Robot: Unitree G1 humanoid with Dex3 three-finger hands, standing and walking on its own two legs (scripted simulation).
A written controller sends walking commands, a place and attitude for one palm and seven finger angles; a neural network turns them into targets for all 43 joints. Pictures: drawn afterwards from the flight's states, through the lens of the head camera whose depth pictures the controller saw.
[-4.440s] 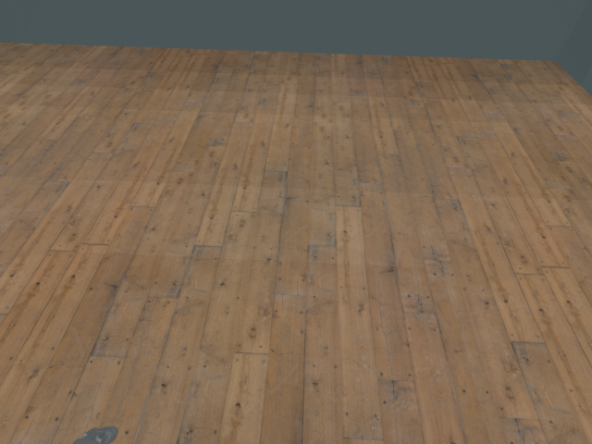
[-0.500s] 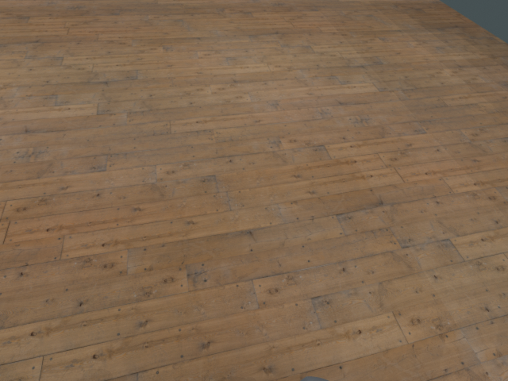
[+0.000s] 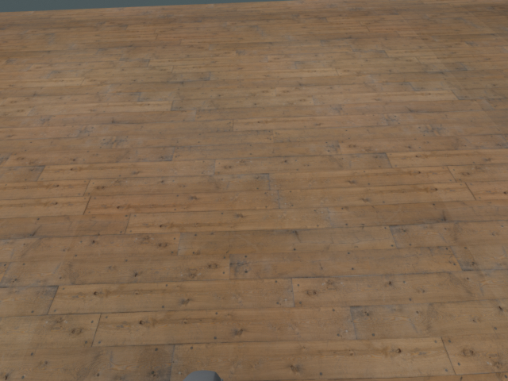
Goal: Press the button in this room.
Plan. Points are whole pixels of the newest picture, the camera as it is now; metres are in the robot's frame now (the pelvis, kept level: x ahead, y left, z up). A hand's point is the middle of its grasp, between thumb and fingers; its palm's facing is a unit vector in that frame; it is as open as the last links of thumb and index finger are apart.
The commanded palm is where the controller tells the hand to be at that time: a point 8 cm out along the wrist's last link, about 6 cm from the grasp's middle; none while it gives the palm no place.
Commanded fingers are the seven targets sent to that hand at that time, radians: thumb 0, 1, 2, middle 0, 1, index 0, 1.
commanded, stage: turn or walk to find it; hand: left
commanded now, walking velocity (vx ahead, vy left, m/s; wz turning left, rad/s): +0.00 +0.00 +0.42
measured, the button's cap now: out of the picture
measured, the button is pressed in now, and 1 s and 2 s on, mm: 0 0 0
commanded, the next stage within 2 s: none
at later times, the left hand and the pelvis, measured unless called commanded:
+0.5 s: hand out of the picture +0.02 +0.26 -0.16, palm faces +0.24 -0.94 -0.25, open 7.4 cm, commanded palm none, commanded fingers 0.00 0.90 0.90 -0.20 -0.30 -0.20 -0.30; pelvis -0.02 +0.03 +0.00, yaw +11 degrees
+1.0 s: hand out of the picture -0.10 +0.22 -0.18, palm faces +0.47 -0.85 -0.23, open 7.4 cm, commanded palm none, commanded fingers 0.00 0.90 0.90 -0.20 -0.30 -0.20 -0.30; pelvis -0.05 +0.03 -0.01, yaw +26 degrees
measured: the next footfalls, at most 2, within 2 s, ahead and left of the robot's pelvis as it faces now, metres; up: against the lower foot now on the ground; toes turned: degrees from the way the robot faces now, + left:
left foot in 0.16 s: +0.02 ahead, +0.15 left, +0.00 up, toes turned +9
right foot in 0.58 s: +0.04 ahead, -0.09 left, +0.00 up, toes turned +10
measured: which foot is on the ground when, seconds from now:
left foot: up 0.00-0.14, down 0.16-0.58, up 0.60-0.98, down 1.00-1.00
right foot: down 0.00-0.16, up 0.18-0.56, down 0.58-1.00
